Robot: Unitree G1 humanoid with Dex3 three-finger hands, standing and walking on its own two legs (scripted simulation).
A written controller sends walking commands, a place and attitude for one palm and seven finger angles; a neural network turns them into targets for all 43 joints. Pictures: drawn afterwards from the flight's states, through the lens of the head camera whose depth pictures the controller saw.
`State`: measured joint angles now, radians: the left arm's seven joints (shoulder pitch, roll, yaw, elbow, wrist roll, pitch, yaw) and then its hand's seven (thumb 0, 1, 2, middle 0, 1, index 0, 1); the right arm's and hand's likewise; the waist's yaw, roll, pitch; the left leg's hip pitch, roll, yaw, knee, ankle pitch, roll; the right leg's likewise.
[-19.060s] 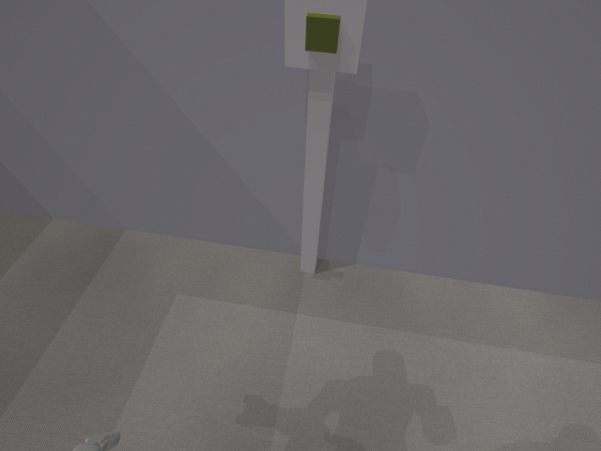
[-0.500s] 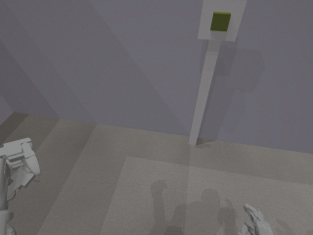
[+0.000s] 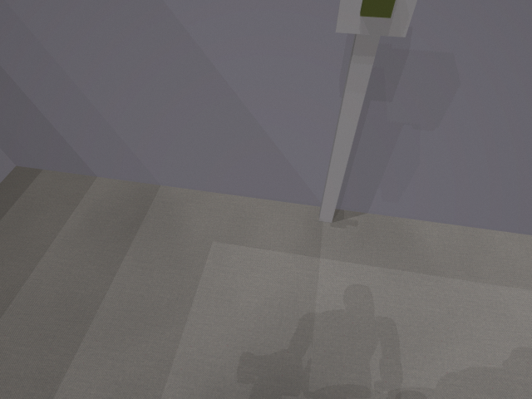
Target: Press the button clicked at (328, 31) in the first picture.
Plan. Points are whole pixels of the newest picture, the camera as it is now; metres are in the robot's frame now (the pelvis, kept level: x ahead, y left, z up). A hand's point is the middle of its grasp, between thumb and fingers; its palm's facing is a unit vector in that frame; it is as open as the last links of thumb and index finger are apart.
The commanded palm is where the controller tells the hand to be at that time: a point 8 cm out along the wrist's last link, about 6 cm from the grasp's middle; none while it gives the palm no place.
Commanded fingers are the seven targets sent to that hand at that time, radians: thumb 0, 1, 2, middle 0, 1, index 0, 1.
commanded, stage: let the arm hang, fingers relaxed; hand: left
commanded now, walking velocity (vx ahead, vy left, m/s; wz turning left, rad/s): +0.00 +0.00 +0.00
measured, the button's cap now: out of the picture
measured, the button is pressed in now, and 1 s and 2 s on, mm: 0 0 0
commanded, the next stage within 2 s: stand and wait in 0.60 s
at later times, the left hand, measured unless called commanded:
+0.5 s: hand out of the picture +0.02 +0.20 -0.17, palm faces +0.00 -0.98 -0.18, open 7.3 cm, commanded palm none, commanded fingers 0.00 0.90 0.90 -0.20 -0.30 -0.20 -0.30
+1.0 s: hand out of the picture +0.00 +0.19 -0.17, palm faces -0.01 -0.99 -0.16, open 7.4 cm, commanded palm none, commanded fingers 0.00 0.90 0.90 -0.20 -0.30 -0.20 -0.30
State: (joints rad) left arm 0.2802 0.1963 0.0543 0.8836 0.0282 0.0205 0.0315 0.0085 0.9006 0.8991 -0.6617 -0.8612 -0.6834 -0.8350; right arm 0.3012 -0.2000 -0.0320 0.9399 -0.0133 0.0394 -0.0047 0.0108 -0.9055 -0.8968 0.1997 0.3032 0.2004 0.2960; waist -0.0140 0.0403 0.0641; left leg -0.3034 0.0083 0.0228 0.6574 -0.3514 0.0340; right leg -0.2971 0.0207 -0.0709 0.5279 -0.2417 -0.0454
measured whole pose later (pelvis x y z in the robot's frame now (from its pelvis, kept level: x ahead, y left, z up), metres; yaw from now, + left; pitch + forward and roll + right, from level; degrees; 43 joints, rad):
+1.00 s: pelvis +0.01 +0.03 +0.01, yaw -3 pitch -2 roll +0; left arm 0.27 0.11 0.01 1.18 0.01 0.00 0.04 0.00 0.91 0.90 -0.20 -0.30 -0.20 -0.30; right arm 0.34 -0.11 0.01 1.15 -0.01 -0.02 -0.04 0.00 -0.91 -0.90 0.20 0.30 0.20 0.30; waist -0.01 0.01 0.07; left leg -0.10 -0.04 0.08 0.38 -0.25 0.06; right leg -0.18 -0.02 0.00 0.41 -0.20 0.01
